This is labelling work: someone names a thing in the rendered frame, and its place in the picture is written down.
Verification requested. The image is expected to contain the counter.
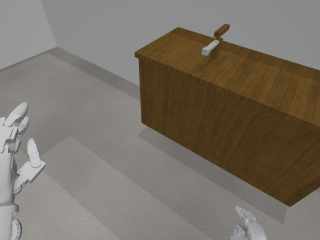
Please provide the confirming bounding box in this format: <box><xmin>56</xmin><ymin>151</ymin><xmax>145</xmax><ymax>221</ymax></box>
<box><xmin>134</xmin><ymin>24</ymin><xmax>320</xmax><ymax>207</ymax></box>

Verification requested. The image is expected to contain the tap lever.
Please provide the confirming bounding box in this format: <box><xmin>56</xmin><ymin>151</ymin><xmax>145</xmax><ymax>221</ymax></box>
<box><xmin>201</xmin><ymin>39</ymin><xmax>220</xmax><ymax>56</ymax></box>

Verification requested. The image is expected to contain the robot left forearm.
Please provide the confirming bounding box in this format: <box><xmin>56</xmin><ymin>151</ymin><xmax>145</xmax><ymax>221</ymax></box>
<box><xmin>0</xmin><ymin>203</ymin><xmax>22</xmax><ymax>240</ymax></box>

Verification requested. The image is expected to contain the right robot hand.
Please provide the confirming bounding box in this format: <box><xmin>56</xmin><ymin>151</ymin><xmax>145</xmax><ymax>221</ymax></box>
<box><xmin>230</xmin><ymin>206</ymin><xmax>267</xmax><ymax>240</ymax></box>

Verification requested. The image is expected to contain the left robot hand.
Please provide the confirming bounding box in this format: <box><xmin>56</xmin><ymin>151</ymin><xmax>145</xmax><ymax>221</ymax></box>
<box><xmin>0</xmin><ymin>102</ymin><xmax>46</xmax><ymax>204</ymax></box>

